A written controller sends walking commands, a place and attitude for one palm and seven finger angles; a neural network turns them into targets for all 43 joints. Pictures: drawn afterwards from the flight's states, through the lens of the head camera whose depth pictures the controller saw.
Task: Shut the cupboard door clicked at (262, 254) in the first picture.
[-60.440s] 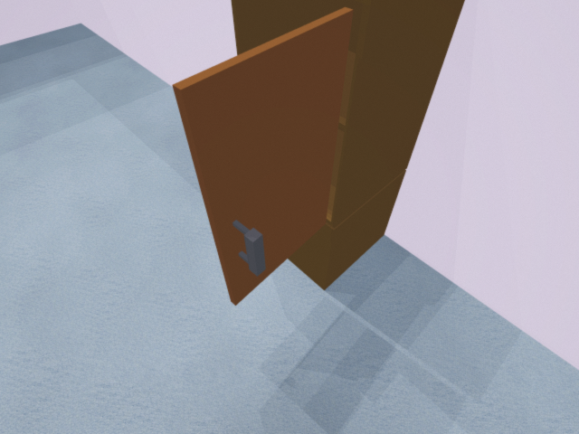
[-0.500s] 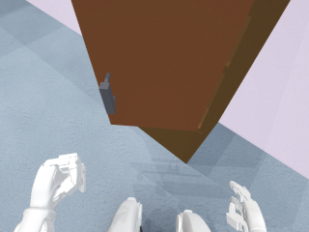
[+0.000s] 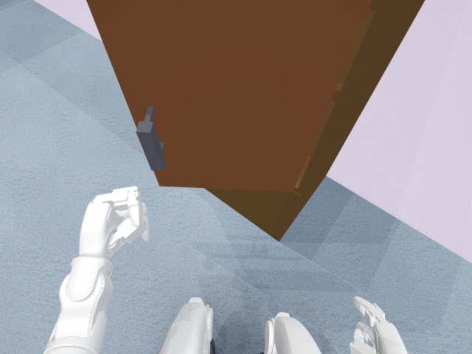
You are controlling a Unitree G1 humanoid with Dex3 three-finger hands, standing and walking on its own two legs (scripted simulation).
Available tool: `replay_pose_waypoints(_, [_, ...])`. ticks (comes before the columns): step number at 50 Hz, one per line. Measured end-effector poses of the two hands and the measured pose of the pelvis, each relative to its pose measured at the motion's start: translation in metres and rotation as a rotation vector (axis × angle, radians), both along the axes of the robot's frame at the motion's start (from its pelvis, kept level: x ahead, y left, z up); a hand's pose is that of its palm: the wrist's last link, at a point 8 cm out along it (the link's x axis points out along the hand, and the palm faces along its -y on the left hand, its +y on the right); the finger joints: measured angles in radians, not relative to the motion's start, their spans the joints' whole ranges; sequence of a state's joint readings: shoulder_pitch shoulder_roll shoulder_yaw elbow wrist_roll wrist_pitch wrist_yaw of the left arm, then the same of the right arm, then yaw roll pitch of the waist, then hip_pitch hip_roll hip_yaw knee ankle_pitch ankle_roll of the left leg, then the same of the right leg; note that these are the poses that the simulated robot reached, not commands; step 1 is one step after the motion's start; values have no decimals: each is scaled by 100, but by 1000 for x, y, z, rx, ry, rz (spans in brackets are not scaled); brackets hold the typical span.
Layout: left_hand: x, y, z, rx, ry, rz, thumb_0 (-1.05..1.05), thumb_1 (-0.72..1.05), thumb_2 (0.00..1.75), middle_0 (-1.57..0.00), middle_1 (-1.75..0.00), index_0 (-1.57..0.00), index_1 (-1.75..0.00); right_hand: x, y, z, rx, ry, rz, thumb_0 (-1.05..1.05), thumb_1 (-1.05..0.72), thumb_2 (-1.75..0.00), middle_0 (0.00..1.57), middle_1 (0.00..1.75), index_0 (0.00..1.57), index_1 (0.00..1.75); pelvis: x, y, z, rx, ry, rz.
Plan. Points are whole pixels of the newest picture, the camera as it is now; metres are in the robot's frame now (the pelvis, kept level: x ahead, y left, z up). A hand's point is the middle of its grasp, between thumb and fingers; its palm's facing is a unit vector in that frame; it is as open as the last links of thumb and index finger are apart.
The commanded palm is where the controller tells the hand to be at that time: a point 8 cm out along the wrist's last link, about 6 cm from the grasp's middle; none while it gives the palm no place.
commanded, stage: bring the fist close to the handle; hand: left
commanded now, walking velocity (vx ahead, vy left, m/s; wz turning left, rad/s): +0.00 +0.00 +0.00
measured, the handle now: (154, 139) +0.49 +0.19 +0.02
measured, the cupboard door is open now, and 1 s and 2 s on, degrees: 36 36 18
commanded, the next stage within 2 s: push the door shut along its arc in 0.82 s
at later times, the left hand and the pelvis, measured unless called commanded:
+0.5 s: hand (166, 180) +0.40 +0.15 +0.02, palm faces +0.01 -1.00 -0.04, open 3.1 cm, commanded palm +0.37 +0.20 +0.02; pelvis +0.00 +0.00 -0.01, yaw -1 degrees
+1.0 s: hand (164, 184) +0.39 +0.15 +0.02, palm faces +0.00 -1.00 -0.04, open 3.1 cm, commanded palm +0.38 +0.20 +0.02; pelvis +0.00 +0.00 +0.00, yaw -1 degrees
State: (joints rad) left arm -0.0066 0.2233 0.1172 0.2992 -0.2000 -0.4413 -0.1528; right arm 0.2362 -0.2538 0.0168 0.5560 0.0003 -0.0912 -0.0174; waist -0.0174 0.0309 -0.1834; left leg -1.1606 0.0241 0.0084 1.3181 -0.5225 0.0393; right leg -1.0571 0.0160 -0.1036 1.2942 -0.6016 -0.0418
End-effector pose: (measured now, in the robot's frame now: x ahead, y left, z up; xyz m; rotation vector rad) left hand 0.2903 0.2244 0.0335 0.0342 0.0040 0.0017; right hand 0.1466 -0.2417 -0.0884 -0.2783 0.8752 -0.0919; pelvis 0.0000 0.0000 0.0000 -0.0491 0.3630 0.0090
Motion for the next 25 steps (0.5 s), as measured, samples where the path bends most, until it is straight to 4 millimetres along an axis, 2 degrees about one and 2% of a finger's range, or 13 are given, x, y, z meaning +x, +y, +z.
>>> replay_pose_waypoints(16, [57, -9, -8, -3, -23, 13, 1, 90, 90, -130, -150, -130, -150, -24, -7, -14, -5, 100, -48, 1, -90, -90, 20, 30, 20, 30, -3, 1, -5, 7, 29, -12])
replay_pose_waypoints(25, [88, -21, -13, 1, -25, 10, 1, 90, 90, -130, -150, -130, -150, -44, -11, -25, -6, 173, -75, 1, -90, -90, 20, 30, 20, 30, -5, 1, -9, 8, 51, -15])
